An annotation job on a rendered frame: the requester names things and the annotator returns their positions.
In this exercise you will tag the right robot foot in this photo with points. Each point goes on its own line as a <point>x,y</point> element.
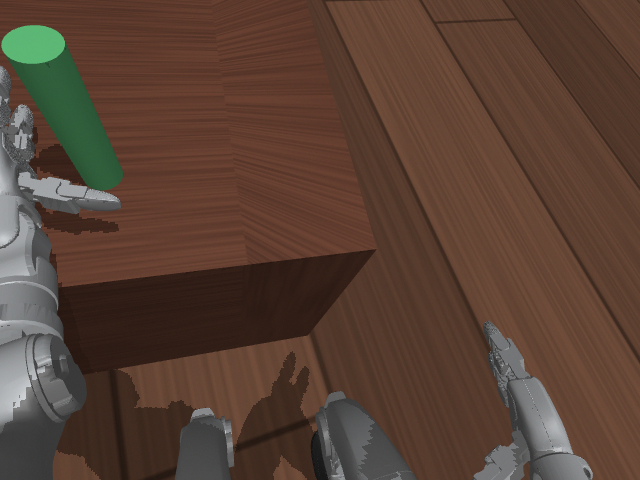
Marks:
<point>317,458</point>

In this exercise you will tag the can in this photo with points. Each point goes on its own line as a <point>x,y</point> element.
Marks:
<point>43,62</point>

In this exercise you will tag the left robot hand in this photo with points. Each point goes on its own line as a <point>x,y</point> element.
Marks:
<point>19,179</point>

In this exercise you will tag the left robot arm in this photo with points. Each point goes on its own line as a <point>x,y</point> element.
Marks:
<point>40,385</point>

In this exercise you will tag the right robot hand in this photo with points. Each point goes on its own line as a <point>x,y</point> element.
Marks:
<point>537,426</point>

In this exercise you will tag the right robot arm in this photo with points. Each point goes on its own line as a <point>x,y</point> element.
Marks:
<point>560,466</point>

